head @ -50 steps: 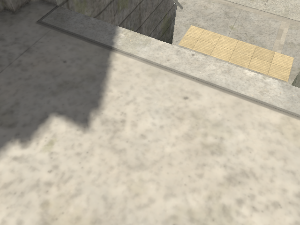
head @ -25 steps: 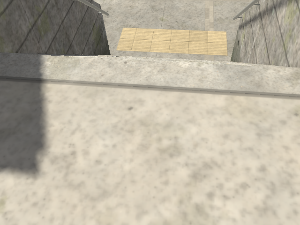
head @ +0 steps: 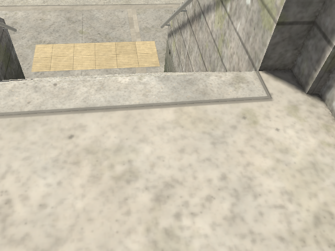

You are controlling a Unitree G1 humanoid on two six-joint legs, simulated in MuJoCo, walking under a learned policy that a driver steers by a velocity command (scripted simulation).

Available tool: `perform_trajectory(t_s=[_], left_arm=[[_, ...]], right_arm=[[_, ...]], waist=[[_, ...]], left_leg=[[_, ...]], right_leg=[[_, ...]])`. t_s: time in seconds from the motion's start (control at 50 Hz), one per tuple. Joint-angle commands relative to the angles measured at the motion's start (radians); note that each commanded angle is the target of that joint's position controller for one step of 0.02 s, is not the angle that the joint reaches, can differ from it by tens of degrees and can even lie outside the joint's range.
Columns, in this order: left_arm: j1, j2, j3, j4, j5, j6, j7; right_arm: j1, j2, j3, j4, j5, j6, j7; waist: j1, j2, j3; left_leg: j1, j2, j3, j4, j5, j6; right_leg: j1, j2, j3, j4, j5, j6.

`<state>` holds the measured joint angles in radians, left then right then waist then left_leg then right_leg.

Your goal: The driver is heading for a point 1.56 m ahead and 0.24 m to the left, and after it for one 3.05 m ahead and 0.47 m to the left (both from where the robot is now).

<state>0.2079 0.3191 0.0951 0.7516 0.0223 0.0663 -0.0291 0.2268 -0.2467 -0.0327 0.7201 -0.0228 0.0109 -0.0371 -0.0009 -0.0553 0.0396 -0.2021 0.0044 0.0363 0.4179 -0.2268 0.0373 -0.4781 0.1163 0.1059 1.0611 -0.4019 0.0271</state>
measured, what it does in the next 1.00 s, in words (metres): steps on the spot: right foot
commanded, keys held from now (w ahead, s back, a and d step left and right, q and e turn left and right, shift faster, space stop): no key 0.76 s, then w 0.24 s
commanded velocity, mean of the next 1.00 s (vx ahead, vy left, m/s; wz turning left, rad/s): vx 0.05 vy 0.00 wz -0.08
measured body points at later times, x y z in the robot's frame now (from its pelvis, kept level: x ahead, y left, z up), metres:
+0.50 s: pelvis +0.00 -0.03 +0.00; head +0.00 -0.03 +0.45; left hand +0.13 +0.21 -0.12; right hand +0.04 -0.29 -0.14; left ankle +0.00 +0.10 -0.74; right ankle -0.03 -0.12 -0.75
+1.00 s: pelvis +0.03 -0.01 +0.00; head +0.03 +0.00 +0.45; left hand +0.01 +0.25 -0.16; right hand +0.06 -0.26 -0.14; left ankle +0.02 +0.09 -0.73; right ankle -0.03 -0.12 -0.74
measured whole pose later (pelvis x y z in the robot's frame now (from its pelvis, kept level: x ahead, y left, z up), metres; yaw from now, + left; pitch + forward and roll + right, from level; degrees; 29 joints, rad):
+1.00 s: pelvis +0.03 -0.01 +0.00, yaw -2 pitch +0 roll -1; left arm 0.37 0.24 0.03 1.09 0.02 -0.01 0.02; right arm 0.28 -0.22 -0.02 1.04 -0.03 -0.02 0.01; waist 0.02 -0.02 -0.01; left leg -0.27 0.01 0.06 0.64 -0.41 0.08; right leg -0.07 0.05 0.05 0.37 -0.29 -0.06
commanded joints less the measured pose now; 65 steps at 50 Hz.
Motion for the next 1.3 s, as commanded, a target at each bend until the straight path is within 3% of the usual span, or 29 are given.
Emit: perform_trajectory(t_s=[0.02, 0.12, 0.16, 0.18, 0.2, 0.22, 0.24, 0.26, 0.32, 0.34, 0.38, 0.44, 0.76, 0.82, 0.86, 0.88, 0.92, 0.96, 1.0, 1.02, 1.04, 1.06, 1.08, 1.1, 1.12, 1.16, 1.2, 1.24, 1.3], left_arm=[[-0.012, 0.042, 0.001, -0.058, -0.006, -0.001, 0.001], [-0.037, 0.020, -0.029, -0.057, -0.022, 0.000, 0.015], [0.016, 0.006, -0.039, -0.030, -0.019, -0.013, 0.024], [0.021, 0.025, -0.041, -0.024, -0.006, -0.025, 0.030], [0.036, 0.085, -0.037, -0.028, 0.013, -0.041, 0.036], [-0.033, 0.123, -0.035, -0.029, -0.001, -0.046, 0.040], [-0.053, 0.059, -0.050, -0.027, -0.006, -0.054, 0.039], [-0.079, 0.037, -0.061, -0.027, -0.005, -0.059, 0.040], [-0.062, 0.045, -0.065, 0.005, -0.012, -0.066, 0.054], [-0.044, 0.047, -0.064, 0.015, -0.014, -0.067, 0.054], [-0.030, 0.040, -0.067, 0.042, -0.015, -0.069, 0.055], [-0.028, 0.038, -0.070, 0.073, -0.014, -0.072, 0.055], [0.029, 0.020, -0.086, 0.252, -0.016, -0.081, 0.066], [0.075, 0.068, -0.065, 0.277, -0.012, -0.065, 0.065], [0.139, 0.093, -0.047, 0.290, -0.007, -0.056, 0.059], [0.158, 0.095, -0.042, 0.296, -0.006, -0.056, 0.058], [0.171, 0.077, -0.040, 0.300, 0.004, -0.070, 0.054], [0.152, 0.081, -0.034, 0.297, 0.002, -0.088, 0.051], [0.099, 0.070, -0.032, 0.288, -0.011, -0.099, 0.047], [0.062, 0.064, -0.031, 0.278, -0.017, -0.099, 0.046], [0.048, 0.038, -0.038, 0.266, -0.012, -0.105, 0.045], [0.022, -0.029, -0.057, 0.240, -0.006, -0.117, 0.039], [0.004, -0.033, -0.058, 0.204, 0.000, -0.123, 0.033], [-0.009, 0.026, -0.045, 0.205, 0.023, -0.123, 0.026], [-0.001, 0.004, -0.047, 0.218, 0.017, -0.128, 0.011], [0.025, -0.020, -0.051, 0.239, 0.012, -0.134, -0.005], [0.018, -0.022, -0.050, 0.241, 0.018, -0.124, -0.010], [-0.032, -0.033, -0.051, 0.221, 0.015, -0.113, -0.009], [-0.171, -0.051, -0.060, 0.165, 0.009, -0.105, -0.009]], right_arm=[[0.023, -0.138, -0.035, -0.043, 0.003, -0.019, -0.001], [0.034, -0.174, -0.044, -0.012, -0.003, -0.008, 0.020], [0.023, -0.176, -0.044, 0.005, 0.010, 0.002, 0.026], [0.039, -0.162, -0.041, 0.013, 0.011, 0.000, 0.026], [0.064, -0.114, -0.028, -0.003, 0.009, -0.004, 0.032], [0.059, -0.046, -0.005, -0.015, 0.019, -0.002, 0.031], [0.034, -0.083, -0.010, 0.008, 0.010, 0.010, 0.023], [0.024, -0.092, -0.013, 0.018, 0.010, 0.013, 0.024], [0.029, -0.117, -0.017, 0.049, 0.002, -0.002, 0.032], [0.040, -0.127, -0.019, 0.070, 0.006, -0.006, 0.033], [0.042, -0.105, -0.014, 0.099, 0.008, -0.008, 0.032], [0.045, -0.095, -0.011, 0.136, 0.008, -0.007, 0.026], [0.050, -0.074, 0.003, 0.317, 0.010, -0.004, 0.011], [0.056, -0.074, -0.001, 0.327, 0.001, 0.001, 0.016], [0.005, -0.051, 0.003, 0.300, -0.014, 0.003, 0.027], [-0.011, -0.032, 0.008, 0.286, -0.019, -0.002, 0.032], [-0.046, -0.045, 0.004, 0.257, -0.014, -0.024, 0.040], [-0.037, -0.055, -0.002, 0.244, -0.004, -0.048, 0.051], [0.034, -0.037, -0.004, 0.263, 0.004, -0.065, 0.052], [0.129, -0.021, -0.005, 0.300, 0.007, -0.068, 0.049], [0.232, -0.043, -0.017, 0.340, 0.006, -0.072, 0.041], [0.353, -0.115, -0.034, 0.360, -0.011, -0.081, 0.030], [0.435, -0.205, -0.054, 0.383, 0.003, -0.075, 0.033], [0.349, -0.147, -0.041, 0.371, 0.002, -0.068, 0.033], [0.253, -0.105, -0.029, 0.333, 0.002, -0.075, 0.039], [0.190, -0.072, -0.017, 0.310, 0.006, -0.095, 0.039], [0.233, -0.050, -0.007, 0.333, 0.007, -0.108, 0.036], [0.295, -0.041, 0.000, 0.360, 0.011, -0.113, 0.034], [0.328, -0.034, 0.009, 0.372, 0.007, -0.113, 0.030]], waist=[[-0.019, 0.198, -0.059], [-0.039, 0.264, -0.076], [0.007, 0.231, -0.071], [0.009, 0.190, -0.080], [-0.010, 0.045, -0.132], [-0.046, -0.133, -0.080], [-0.020, -0.097, -0.067], [-0.026, -0.090, -0.046], [-0.021, -0.100, -0.050], [-0.011, -0.046, -0.041], [-0.012, 0.011, -0.019], [-0.013, 0.035, -0.013], [-0.015, 0.050, 0.003], [-0.002, -0.010, 0.019], [0.035, -0.067, 0.118], [0.040, -0.093, 0.150], [0.045, -0.082, 0.148], [0.024, -0.061, 0.115], [-0.028, -0.048, 0.090], [-0.074, -0.027, 0.075], [-0.108, 0.037, 0.051], [-0.154, 0.242, 0.007], [-0.150, 0.366, 0.016], [-0.088, 0.205, 0.099], [-0.042, 0.133, 0.134], [-0.001, 0.110, 0.110], [0.000, 0.122, 0.075], [-0.007, 0.131, 0.066], [-0.029, 0.140, 0.093]], left_leg=[[0.171, 0.222, -0.173, -0.081, 0.444, 0.172], [0.128, 0.218, -0.154, -0.024, 0.523, 0.172], [0.081, 0.197, -0.134, 0.033, 0.536, 0.131], [0.011, 0.187, -0.131, 0.050, 0.455, 0.080], [-0.087, 0.139, -0.087, 0.129, 0.245, 0.022], [-0.089, 0.036, -0.017, 0.059, -0.099, -0.020], [-0.028, 0.045, -0.030, 0.063, -0.163, -0.026], [-0.011, 0.034, -0.031, 0.031, -0.104, -0.026], [0.077, 0.065, -0.054, -0.053, 0.122, -0.035], [0.067, 0.068, -0.055, -0.045, 0.136, -0.034], [0.064, 0.072, -0.061, -0.064, 0.139, -0.036], [0.074, 0.078, -0.066, -0.079, 0.146, -0.035], [0.114, 0.097, -0.077, -0.088, 0.137, -0.023], [0.033, 0.018, -0.008, 0.024, -0.207, -0.001], [-0.143, -0.021, 0.034, 0.157, -0.284, 0.009], [-0.206, -0.013, 0.037, 0.222, -0.243, 0.020], [-0.282, 0.024, -0.009, 0.320, -0.239, 0.037], [-0.275, 0.039, -0.017, 0.282, -0.236, 0.048], [-0.083, 0.009, 0.027, 0.128, -0.129, 0.053], [0.095, -0.026, 0.064, 0.022, -0.050, 0.051], [0.283, -0.020, 0.022, -0.029, -0.060, 0.048], [0.406, 0.195, -0.284, -0.197, -0.289, 0.071], [0.409, 0.380, -0.648, -0.333, -0.525, 0.158], [0.298, 0.386, -0.629, -0.324, -0.558, 0.181], [0.230, 0.339, -0.542, -0.320, -0.475, 0.167], [0.207, 0.257, -0.364, -0.331, -0.204, 0.132], [0.237, 0.211, -0.244, -0.306, 0.075, 0.119], [0.262, 0.193, -0.174, -0.275, 0.310, 0.120], [0.235, 0.171, -0.118, -0.277, 0.463, 0.125]], right_leg=[[-0.061, -0.015, -0.008, -0.073, -0.028, 0.025], [0.167, -0.039, -0.113, -0.417, -0.077, -0.004], [0.302, -0.046, -0.135, -0.697, 0.145, -0.030], [0.410, -0.089, -0.072, -0.800, 0.287, -0.045], [0.533, -0.258, 0.121, -0.827, 0.362, -0.073], [0.400, -0.384, 0.220, -0.766, 0.614, -0.167], [0.364, -0.371, 0.194, -0.747, 0.582, -0.201], [0.344, -0.333, 0.162, -0.745, 0.527, -0.181], [0.323, -0.233, 0.093, -0.739, 0.418, -0.104], [0.330, -0.216, 0.080, -0.746, 0.386, -0.096], [0.332, -0.211, 0.074, -0.739, 0.369, -0.098], [0.326, -0.206, 0.068, -0.738, 0.371, -0.101], [0.295, -0.190, 0.053, -0.778, 0.331, -0.098], [0.268, -0.179, 0.101, -0.814, -0.174, -0.151], [0.255, -0.276, 0.256, -0.901, -0.440, -0.225], [0.260, -0.337, 0.333, -0.937, -0.470, -0.262], [0.303, -0.390, 0.383, -0.961, -0.354, -0.297], [0.346, -0.379, 0.323, -0.937, -0.223, -0.290], [0.260, -0.315, 0.205, -0.885, -0.117, -0.248], [0.157, -0.270, 0.141, -0.821, -0.104, -0.223], [0.030, -0.218, 0.083, -0.707, -0.085, -0.195], [-0.089, -0.109, -0.062, -0.396, -0.048, -0.148], [-0.260, -0.029, -0.143, -0.171, -0.145, -0.132], [-0.279, -0.108, -0.076, -0.029, -0.091, -0.143], [-0.275, -0.147, -0.060, 0.008, 0.014, -0.145], [-0.221, -0.187, -0.078, -0.008, 0.144, -0.121], [-0.213, -0.184, -0.118, -0.004, 0.199, -0.097], [-0.246, -0.180, -0.150, -0.012, 0.221, -0.079], [-0.263, -0.163, -0.194, -0.121, 0.262, -0.060]])
Velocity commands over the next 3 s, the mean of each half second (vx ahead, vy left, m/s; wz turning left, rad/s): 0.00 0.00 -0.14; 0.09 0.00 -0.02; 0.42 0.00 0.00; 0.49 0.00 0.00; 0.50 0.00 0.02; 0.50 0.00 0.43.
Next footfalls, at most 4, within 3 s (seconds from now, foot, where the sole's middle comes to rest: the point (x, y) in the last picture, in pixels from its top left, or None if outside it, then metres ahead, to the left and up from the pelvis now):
0.20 right None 0.01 -0.12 -0.78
1.52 right None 0.44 -0.06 -0.78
2.06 left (140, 186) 0.75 0.09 -0.78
2.60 right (182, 136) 1.04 -0.10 -0.78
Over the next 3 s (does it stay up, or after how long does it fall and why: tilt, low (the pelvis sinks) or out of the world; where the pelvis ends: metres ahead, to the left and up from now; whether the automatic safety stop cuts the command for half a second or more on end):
stays up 1.06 -0.01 -0.01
